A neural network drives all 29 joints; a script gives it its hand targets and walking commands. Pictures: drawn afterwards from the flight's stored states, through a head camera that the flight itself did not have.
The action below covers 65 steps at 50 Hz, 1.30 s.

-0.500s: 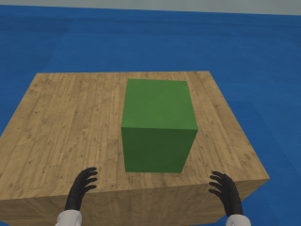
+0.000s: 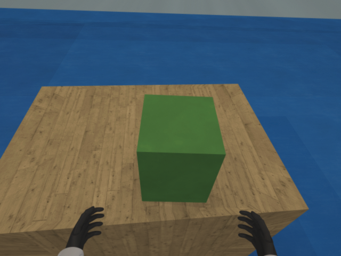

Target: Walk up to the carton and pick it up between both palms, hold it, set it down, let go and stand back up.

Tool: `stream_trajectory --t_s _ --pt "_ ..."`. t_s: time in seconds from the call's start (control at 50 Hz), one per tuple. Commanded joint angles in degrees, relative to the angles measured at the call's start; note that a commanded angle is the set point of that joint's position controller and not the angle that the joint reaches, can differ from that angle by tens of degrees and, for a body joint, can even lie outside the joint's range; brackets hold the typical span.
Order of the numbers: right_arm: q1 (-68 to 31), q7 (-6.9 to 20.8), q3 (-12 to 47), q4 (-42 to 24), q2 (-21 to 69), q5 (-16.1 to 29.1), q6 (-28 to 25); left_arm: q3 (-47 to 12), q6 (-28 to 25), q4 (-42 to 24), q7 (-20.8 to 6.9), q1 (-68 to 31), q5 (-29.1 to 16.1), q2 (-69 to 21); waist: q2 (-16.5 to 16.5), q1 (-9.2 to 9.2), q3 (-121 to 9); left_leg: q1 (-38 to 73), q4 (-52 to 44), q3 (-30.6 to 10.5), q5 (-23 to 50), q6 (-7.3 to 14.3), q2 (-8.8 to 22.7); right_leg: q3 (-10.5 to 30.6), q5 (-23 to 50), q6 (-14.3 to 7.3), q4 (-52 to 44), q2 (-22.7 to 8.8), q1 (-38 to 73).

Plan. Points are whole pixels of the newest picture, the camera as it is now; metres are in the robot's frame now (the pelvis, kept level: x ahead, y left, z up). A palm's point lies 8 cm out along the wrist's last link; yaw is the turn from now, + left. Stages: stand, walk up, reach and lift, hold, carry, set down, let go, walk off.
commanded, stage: set down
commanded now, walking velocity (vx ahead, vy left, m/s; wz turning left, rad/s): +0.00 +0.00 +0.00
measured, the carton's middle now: (176, 150) +0.41 +0.00 -0.02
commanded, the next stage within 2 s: let go in 0.54 s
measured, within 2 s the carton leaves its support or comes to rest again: neither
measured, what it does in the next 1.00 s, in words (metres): stands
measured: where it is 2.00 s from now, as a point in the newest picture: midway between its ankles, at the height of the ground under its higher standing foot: outside the picture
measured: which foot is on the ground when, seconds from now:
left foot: down 0.00-1.00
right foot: down 0.00-1.00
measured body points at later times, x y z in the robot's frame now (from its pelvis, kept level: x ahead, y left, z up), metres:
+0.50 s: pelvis -0.01 +0.00 +0.00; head -0.01 +0.00 +0.45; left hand +0.17 +0.23 -0.07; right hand +0.17 -0.21 -0.08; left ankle -0.01 +0.11 -0.75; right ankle -0.02 -0.10 -0.75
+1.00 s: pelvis -0.02 -0.02 +0.00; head -0.03 -0.01 +0.45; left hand +0.17 +0.22 -0.07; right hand +0.16 -0.25 -0.08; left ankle -0.01 +0.11 -0.75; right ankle -0.02 -0.10 -0.75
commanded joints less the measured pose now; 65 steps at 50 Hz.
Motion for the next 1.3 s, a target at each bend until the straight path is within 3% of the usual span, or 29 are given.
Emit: stream_trajectory --t_s 0.0,0.2,0.4,0.6,0.72,0.8,0.96,0.98,1.0,1.02,1.04,1.08,1.14,1.18,1.28 --pt "-3.2 0.2 -1.9 -6.9 -5.3 -1.1 0.0 1.5 1.2 -9.3 -0.1 -3.6 0.9 4.3 1.7 -0.39 -1.2 6.1 -0.7 -2.9 17.6 -1.5 -0.3 3.2 9.1 -0.8 -5.0 -1.6 -7.5" --pt "-2.7 0.0 -1.8 -5.6 -5.4 -3.0 2.2 3.1 6.1 -7.4 -1.2 -2.4 2.5 5.2 1.2 -0.1 -1.7 6.5 -0.3 -2.6 17.2 -1.1 -0.8 2.9 9.6 0.0 -5.4 -1.8 -7.7" --pt "-4.7 -0.6 -2.2 -4.6 -5.8 -5.5 5.7 4.2 11.9 -4.0 -2.5 -3.9 3.7 5.7 0.5 0.03 1.2 5.1 -0.5 -2.3 13.6 -0.6 -0.6 1.5 3.9 0.2 -5.7 -1.2 -9.1" --pt "-7.5 0.0 -4.3 -3.2 -7.6 -8.0 8.3 3.2 17.0 -2.5 -2.3 -7.0 4.3 5.1 -0.3 -1.28 1.8 3.6 -0.2 -2.4 8.1 -0.3 0.2 0.1 0.5 0.2 -3.9 -0.7 -10.3" --pt "-7.3 0.5 -3.8 -3.2 -7.7 -7.8 7.5 3.1 16.0 -2.3 -2.2 -6.8 3.6 5.2 -3.6 -1.32 0.2 3.7 0.9 -2.4 10.5 0.3 -0.3 1.1 5.4 1.1 -3.6 -1.4 -9.1" --pt "-6.9 0.3 -2.9 -2.8 -7.4 -7.1 7.4 3.2 16.0 -2.1 -2.6 -6.6 3.9 5.2 -3.3 -1.48 0.3 3.8 0.8 -2.2 9.5 0.3 -1.1 1.9 7.9 1.7 -3.6 -2.1 -8.4" --pt "-7.2 1.0 -3.1 -4.2 -7.2 -6.7 8.8 2.1 17.5 -2.6 -2.2 -7.3 3.7 4.7 -1.3 -1.66 2.4 3.8 0.2 -2.0 5.4 0.4 -0.8 2.3 1.5 1.0 -4.8 -2.7 -11.9" --pt "-6.5 0.7 -5.1 -10.4 -8.7 -6.8 8.6 0.4 17.3 -1.7 -2.4 -6.4 1.2 2.8 -4.7 0.96 1.8 0.0 2.1 -0.7 3.6 -0.4 -2.1 2.3 -3.9 1.3 -3.3 -2.9 -11.7" --pt "-6.1 0.5 -4.8 -10.4 -8.3 -7.1 9.1 0.4 17.7 -2.1 -2.5 -7.9 1.0 3.4 -3.7 0.0 2.4 0.7 2.0 -0.7 2.9 -0.2 -1.9 2.7 -6.0 1.0 -3.8 -3.5 -13.1" --pt "-6.3 0.5 -4.8 -10.9 -8.2 -7.1 9.5 0.5 18.0 -2.1 -2.5 -7.9 0.9 3.4 -4.2 0.39 2.5 0.9 2.2 -0.8 2.8 -0.2 -2.0 2.7 -7.1 1.0 -4.1 -3.7 -13.6" --pt "-0.7 -0.8 -3.9 -2.1 -10.9 -7.4 12.0 5.0 11.8 -2.6 -1.3 -2.7 4.1 9.5 6.1 -0.07 0.6 -7.0 4.8 -6.1 7.6 0.9 3.6 6.6 4.1 0.7 -1.2 -6.4 -10.2" --pt "-0.2 -1.4 -4.0 -3.4 -10.4 -7.6 13.3 5.4 8.8 -0.3 -1.1 -0.5 4.2 10.1 1.8 -0.67 0.5 -7.5 3.7 -7.3 4.3 1.0 4.6 7.4 4.7 1.2 -1.1 -7.4 -9.5" --pt "1.6 -1.5 -4.0 -3.3 -11.2 -7.1 13.6 5.3 6.3 -1.6 -1.5 -3.2 5.3 9.8 -1.8 -1.63 -3.8 -7.2 4.2 -8.0 8.0 1.5 5.5 7.1 12.1 0.9 0.8 -7.7 -5.7" --pt "0.5 -1.4 -4.0 -2.7 -11.4 -7.1 13.9 4.9 5.7 -1.0 -1.7 -2.4 5.1 9.2 -1.7 -1.44 -3.8 -6.9 4.2 -8.0 7.7 1.3 5.4 7.1 13.0 0.7 0.9 -7.8 -6.2" --pt "1.6 -1.2 -3.8 -1.8 -11.7 -7.3 14.3 4.6 5.5 1.1 -2.0 -1.0 4.8 9.3 2.0 -1.54 -3.3 -7.4 4.2 -8.0 7.3 1.3 5.6 7.3 11.9 0.1 1.2 -8.1 -6.2"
